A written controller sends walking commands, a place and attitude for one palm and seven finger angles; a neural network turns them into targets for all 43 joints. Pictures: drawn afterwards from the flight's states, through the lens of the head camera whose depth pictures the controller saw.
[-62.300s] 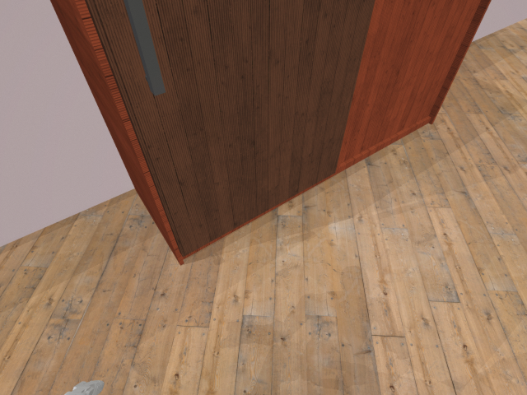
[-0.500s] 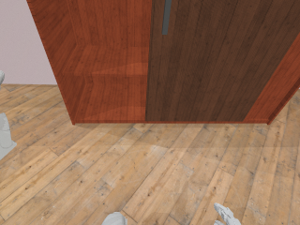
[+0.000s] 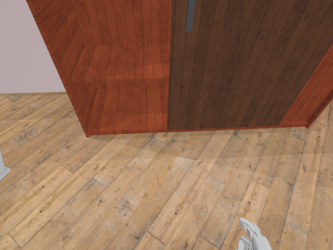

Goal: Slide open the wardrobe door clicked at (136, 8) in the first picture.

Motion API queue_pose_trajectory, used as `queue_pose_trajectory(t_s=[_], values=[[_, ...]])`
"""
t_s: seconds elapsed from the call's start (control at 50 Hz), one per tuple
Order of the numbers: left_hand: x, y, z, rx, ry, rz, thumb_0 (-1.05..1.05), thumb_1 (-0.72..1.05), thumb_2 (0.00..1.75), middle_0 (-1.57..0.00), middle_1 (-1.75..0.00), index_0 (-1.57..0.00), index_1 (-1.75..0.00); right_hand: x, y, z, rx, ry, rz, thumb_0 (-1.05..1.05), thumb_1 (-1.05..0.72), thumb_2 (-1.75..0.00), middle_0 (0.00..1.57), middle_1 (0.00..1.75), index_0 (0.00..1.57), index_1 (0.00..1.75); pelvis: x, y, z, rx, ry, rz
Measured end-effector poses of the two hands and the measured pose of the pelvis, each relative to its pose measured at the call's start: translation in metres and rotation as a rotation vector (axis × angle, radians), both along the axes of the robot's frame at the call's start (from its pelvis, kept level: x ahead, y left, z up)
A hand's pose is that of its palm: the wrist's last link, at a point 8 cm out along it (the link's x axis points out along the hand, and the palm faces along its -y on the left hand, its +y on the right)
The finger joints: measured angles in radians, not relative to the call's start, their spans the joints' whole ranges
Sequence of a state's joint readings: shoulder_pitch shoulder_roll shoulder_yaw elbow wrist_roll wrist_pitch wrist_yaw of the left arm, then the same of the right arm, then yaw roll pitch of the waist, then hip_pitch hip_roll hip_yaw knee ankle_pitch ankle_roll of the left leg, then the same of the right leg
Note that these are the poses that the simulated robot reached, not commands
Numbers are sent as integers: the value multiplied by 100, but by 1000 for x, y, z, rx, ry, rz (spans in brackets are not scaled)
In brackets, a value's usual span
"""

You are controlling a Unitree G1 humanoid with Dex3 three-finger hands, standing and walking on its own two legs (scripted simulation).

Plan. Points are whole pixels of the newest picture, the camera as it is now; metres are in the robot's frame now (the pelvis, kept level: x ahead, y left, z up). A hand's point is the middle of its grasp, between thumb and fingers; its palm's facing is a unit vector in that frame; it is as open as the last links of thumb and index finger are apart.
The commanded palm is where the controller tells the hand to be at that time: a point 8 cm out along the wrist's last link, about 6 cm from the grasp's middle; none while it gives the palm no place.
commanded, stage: stop stepping back and stand still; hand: left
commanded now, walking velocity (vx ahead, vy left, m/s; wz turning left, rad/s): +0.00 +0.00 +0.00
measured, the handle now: out of the picture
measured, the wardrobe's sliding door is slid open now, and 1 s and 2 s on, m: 0.60 0.60 0.60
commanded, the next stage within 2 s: let the arm hang, fingers relaxed in 0.42 s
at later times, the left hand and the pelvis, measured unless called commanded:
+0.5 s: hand (16, 164) +0.22 +0.28 +0.17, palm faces +0.41 -0.78 -0.47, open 7.4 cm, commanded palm none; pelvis +0.02 +0.02 +0.01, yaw -1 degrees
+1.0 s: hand out of the picture -0.03 +0.21 -0.17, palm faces +0.00 -0.98 -0.20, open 7.1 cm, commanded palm none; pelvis -0.01 +0.02 +0.01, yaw +1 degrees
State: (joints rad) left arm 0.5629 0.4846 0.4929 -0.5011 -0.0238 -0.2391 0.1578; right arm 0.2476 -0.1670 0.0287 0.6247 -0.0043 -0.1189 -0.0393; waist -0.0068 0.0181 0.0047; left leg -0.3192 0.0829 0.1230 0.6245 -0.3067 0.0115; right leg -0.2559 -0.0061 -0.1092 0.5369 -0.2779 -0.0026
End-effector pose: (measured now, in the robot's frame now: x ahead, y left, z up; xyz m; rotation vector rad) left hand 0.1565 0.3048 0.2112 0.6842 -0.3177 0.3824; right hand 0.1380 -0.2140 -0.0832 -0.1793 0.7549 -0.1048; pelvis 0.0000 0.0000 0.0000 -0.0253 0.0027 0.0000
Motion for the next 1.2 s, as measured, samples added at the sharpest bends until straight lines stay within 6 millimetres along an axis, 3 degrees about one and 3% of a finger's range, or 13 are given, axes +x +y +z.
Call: queue_pose_trajectory(t_s=[0.14, 0.28, 0.38, 0.52, 0.56, 0.6, 0.64, 0.7, 0.8, 0.9, 1.0, 1.1, 1.2], values=[[21, 6, -35, -168, 81, 66, 2, 88, 90, -21, -30, -21, -30, 12, -3, -9, -21, 78, -12, 2, -90, -89, 20, 30, 21, 30, 20, 8, 3, 16, 3, -8], [40, -1, -20, -122, 33, -36, 2, 88, 90, -21, -30, -21, -30, 40, -7, 15, -53, -19, -37, 2, -90, -90, 20, 30, 21, 30, 26, 12, 5, 10, 10, -14], [39, 5, -14, -86, 36, -42, 2, 88, 90, -21, -30, -21, -30, 52, -8, 26, -54, -75, -40, 1, -90, -90, 20, 30, 20, 30, 26, 14, 6, 4, 20, -18], [23, 11, -27, -153, 71, 10, 2, 88, 90, -21, -30, -21, -30, 46, -5, 27, -64, -70, -27, 1, -90, -90, 20, 30, 20, 30, 21, 16, 7, 3, 14, -17], [26, 13, -54, -183, 159, 6, 1, 89, 90, -21, -30, -21, -30, 43, -6, 18, -54, -48, 31, 1, -90, -90, 20, 30, 20, 30, 16, 18, 5, 2, 19, 2], [32, 17, -107, -267, 375, 34, 1, 89, 90, -20, -30, -20, -30, 39, -9, 3, -51, 9, 74, 1, -90, -90, 20, 30, 20, 30, 9, 22, 1, 7, 25, 10], [27, 14, -170, -359, 639, 79, 1, 89, 90, -20, -30, -20, -30, 30, -13, -10, -49, 64, 77, 1, -90, -90, 20, 30, 21, 30, 3, 25, -1, 12, 23, 12], [-7, -8, -254, -468, 1012, 122, 1, 90, 90, -20, -30, -20, -30, 7, -18, -22, -42, 145, 46, 1, -90, -90, 20, 30, 21, 30, -4, 25, 0, 22, 13, 7], [-94, -62, -335, -643, 1433, 141, 2, 90, 90, -20, -30, -20, -30, -59, -21, -32, -53, 355, -15, 1, -90, -90, 20, 30, 20, 30, -9, 21, 4, 27, 0, 0], [-152, -54, -349, -713, 1553, 278, 0, 99, 90, -21, -30, -21, -30, -131, -16, -37, -55, 599, -59, 1, -90, -90, 20, 30, 20, 30, -12, 18, 9, 14, -2, 11], [-190, -42, -346, -712, 1643, 362, 0, 96, 90, -21, -30, -21, -30, -177, -3, -41, -25, 726, -107, 1, -90, -90, 20, 30, 20, 30, -12, 23, 11, 8, -9, 10], [-201, -31, -341, -695, 1666, 402, 1, 93, 90, -20, -30, -20, -30, -191, 12, -46, 12, 749, -127, 1, -90, -90, 20, 30, 20, 30, -14, 29, 12, 9, -16, 5], [-190, -26, -340, -685, 1631, 391, 1, 91, 90, -20, -30, -20, -30, -183, 25, -51, 39, 711, -125, 1, -90, -90, 20, 30, 20, 30, -15, 34, 12, 13, -22, 0]])
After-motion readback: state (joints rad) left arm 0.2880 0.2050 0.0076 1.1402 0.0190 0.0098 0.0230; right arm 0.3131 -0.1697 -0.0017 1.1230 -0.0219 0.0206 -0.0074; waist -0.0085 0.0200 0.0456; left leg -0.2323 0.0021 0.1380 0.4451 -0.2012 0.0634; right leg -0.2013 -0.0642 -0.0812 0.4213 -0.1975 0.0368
